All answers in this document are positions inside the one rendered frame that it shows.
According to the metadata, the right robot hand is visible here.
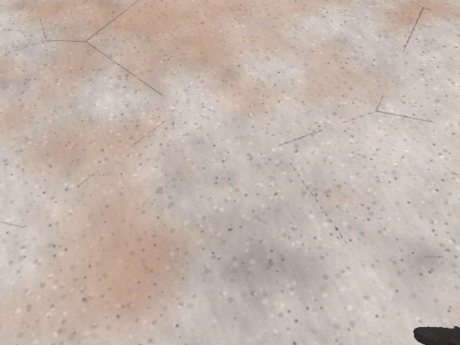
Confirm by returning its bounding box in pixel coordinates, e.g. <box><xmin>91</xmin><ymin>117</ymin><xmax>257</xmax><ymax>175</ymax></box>
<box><xmin>413</xmin><ymin>326</ymin><xmax>460</xmax><ymax>345</ymax></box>

